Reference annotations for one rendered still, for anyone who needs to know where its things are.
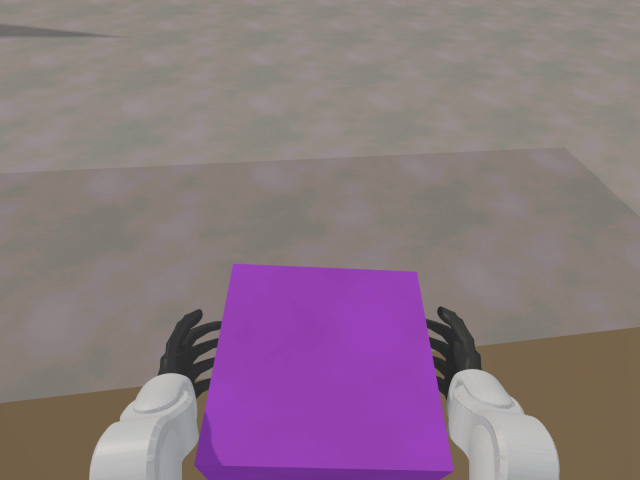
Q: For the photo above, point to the robot left hand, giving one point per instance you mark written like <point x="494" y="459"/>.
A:
<point x="180" y="354"/>

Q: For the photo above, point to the robot right hand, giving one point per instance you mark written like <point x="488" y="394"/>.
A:
<point x="460" y="351"/>

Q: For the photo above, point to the carton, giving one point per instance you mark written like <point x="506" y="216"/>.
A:
<point x="323" y="374"/>

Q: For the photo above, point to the left robot forearm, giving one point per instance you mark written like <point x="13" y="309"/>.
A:
<point x="154" y="435"/>

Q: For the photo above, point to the right robot forearm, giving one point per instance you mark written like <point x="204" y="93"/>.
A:
<point x="490" y="427"/>

